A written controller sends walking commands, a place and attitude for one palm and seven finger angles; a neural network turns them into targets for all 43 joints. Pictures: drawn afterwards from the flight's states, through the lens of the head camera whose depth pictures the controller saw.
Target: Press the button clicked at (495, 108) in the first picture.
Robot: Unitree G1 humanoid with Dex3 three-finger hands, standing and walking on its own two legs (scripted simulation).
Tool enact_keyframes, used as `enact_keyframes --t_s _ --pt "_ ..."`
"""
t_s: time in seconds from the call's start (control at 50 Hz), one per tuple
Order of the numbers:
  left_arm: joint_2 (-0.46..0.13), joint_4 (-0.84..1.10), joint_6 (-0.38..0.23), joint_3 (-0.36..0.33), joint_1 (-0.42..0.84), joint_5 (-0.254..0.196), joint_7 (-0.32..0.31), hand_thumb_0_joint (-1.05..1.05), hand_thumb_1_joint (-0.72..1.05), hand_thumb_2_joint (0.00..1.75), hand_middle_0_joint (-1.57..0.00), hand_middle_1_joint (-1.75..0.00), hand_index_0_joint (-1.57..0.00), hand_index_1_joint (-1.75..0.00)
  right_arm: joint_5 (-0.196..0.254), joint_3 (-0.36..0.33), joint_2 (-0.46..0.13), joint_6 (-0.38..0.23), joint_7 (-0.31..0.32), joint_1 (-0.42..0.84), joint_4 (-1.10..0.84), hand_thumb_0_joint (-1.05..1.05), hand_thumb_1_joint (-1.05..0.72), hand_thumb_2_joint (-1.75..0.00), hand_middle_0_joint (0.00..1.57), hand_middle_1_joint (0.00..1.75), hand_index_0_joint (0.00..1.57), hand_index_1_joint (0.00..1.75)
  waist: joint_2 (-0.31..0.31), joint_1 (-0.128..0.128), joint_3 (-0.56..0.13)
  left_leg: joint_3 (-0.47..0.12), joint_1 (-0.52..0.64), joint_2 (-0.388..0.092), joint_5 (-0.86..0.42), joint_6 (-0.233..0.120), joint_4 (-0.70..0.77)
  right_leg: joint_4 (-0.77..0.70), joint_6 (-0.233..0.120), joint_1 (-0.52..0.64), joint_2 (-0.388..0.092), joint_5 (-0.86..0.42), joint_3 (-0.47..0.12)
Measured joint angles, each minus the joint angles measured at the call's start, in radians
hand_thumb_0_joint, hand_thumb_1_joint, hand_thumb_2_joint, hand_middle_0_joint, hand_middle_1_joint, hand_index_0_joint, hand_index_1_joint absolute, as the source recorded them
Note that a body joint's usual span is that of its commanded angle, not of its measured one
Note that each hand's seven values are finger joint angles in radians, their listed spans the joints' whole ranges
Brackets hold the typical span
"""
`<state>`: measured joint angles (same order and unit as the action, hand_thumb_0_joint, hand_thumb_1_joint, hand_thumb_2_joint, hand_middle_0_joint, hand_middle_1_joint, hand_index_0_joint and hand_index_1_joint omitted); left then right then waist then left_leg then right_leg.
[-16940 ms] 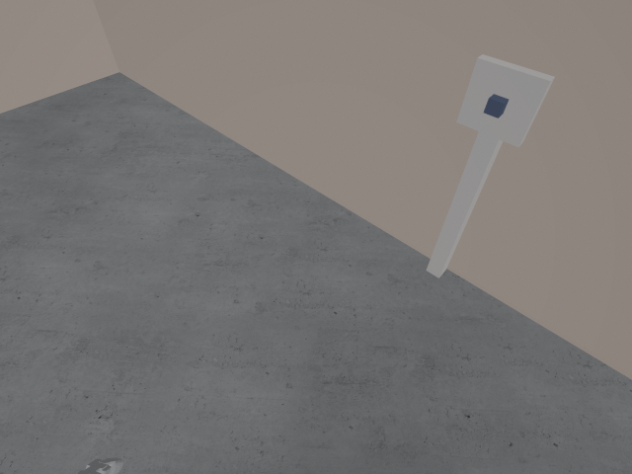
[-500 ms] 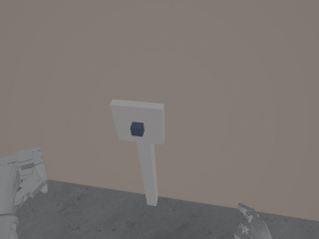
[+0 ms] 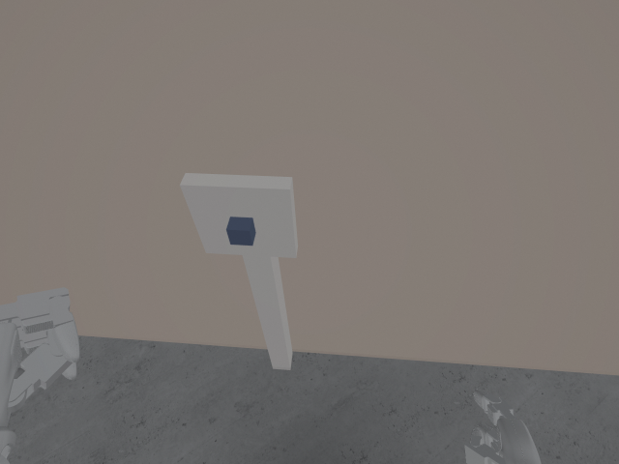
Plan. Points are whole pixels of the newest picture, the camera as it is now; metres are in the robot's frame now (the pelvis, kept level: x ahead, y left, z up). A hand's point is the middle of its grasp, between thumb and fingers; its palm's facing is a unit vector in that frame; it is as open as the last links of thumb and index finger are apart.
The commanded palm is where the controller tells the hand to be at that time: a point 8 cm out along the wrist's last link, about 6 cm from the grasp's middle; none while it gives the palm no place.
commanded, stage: step back with the hand held close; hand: left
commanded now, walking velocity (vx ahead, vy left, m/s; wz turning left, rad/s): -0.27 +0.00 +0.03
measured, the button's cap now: (241, 229) +0.49 +0.16 -0.01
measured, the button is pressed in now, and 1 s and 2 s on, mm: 0 0 0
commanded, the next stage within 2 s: stop stepping back and stand still in 1.14 s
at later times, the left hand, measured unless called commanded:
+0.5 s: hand out of the picture +0.13 +0.27 +0.15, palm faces +0.37 -0.79 -0.48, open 3.1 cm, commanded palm +0.07 +0.31 +0.17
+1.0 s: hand out of the picture +0.09 +0.28 +0.16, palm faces +0.34 -0.84 -0.42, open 3.1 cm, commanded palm +0.03 +0.31 +0.17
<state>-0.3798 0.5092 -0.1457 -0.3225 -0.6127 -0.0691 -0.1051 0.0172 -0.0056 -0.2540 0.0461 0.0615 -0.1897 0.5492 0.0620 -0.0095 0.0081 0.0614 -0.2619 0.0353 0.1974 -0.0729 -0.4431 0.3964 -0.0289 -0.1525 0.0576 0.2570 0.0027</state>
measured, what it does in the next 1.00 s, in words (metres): walks backwards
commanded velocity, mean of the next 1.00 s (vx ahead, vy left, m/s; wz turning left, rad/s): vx -0.34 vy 0.00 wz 0.01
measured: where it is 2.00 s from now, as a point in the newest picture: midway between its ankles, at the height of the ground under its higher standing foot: outside the picture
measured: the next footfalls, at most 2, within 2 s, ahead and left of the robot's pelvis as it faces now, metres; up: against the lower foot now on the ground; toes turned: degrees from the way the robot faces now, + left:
right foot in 1.08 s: -0.23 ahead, -0.11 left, +0.00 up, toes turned -2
left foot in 1.76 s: -0.16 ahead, +0.17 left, +0.00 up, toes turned +0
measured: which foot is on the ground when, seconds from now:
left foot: down 0.00-1.00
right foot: down 0.00-0.76, up 0.78-1.00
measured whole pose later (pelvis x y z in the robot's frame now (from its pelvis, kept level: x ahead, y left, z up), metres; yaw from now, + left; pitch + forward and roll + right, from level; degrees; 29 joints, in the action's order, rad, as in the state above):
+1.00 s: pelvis -0.10 +0.03 +0.00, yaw -1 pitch +6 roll -5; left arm -0.44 0.66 -0.22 -0.40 -0.64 -0.06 -0.14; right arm -0.04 0.01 -0.18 -0.07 0.04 -0.19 0.60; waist -0.01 -0.01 -0.07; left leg 0.07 -0.49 0.00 -0.01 -0.10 -0.36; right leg 0.50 -0.02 -0.14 0.08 0.45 0.01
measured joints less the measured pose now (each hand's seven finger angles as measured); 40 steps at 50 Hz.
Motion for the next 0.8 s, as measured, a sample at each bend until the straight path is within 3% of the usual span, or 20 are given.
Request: enact_keyframes --t_s 0.22,0.5,0.64,0.72,0.8 --pt "-0.046 0.071 -0.011 -0.038 -0.028 -0.003 -0.020 0.02 0.89 0.89 -1.30 -1.50 -1.31 -1.50 0.004 -0.001 0.015 0.010 0.001 0.007 -0.025 0.01 -0.90 -0.90 0.20 0.30 0.20 0.30 -0.031 0.012 0.007 0.013 -0.066 0.002 -0.009 -0.016 -0.045 0.068 0.013 -0.077 -0.005 -0.001 -0.006" --pt "-0.022 0.087 -0.040 -0.059 -0.010 0.037 -0.033 0.02 0.89 0.89 -1.30 -1.50 -1.31 -1.50 -0.016 0.019 0.030 -0.053 0.010 -0.015 -0.029 0.01 -0.90 -0.90 0.20 0.30 0.20 0.30 -0.041 0.002 0.012 -0.001 -0.153 0.012 -0.032 -0.038 -0.113 0.153 0.027 -0.164 -0.008 -0.009 0.004" --pt "-0.010 0.104 -0.056 -0.062 0.003 0.045 -0.035 0.02 0.89 0.89 -1.31 -1.50 -1.31 -1.50 -0.025 0.016 0.034 -0.063 -0.001 -0.019 -0.006 0.01 -0.90 -0.89 0.20 0.30 0.21 0.30 -0.042 0.000 0.016 -0.003 -0.195 0.003 -0.004 -0.031 -0.162 0.175 0.023 -0.192 0.002 -0.014 0.005" --pt "-0.012 0.118 -0.069 -0.050 0.006 0.041 -0.043 0.02 0.89 0.89 -1.31 -1.50 -1.31 -1.50 -0.028 0.013 0.034 -0.064 -0.006 -0.018 0.010 0.01 -0.90 -0.89 0.20 0.30 0.21 0.30 -0.045 0.010 0.011 -0.007 -0.213 -0.002 0.002 -0.021 -0.172 0.161 0.026 -0.198 0.006 -0.029 0.009" --pt "-0.041 0.125 -0.084 -0.065 0.004 0.046 -0.042 0.02 0.89 0.89 -1.31 -1.50 -1.31 -1.50 -0.032 0.013 0.037 -0.071 0.001 -0.014 0.017 0.01 -0.90 -0.89 0.20 0.30 0.21 0.30 -0.054 0.025 0.015 -0.002 -0.211 -0.006 -0.058 -0.053 -0.151 0.204 0.035 -0.209 0.018 -0.007 -0.008"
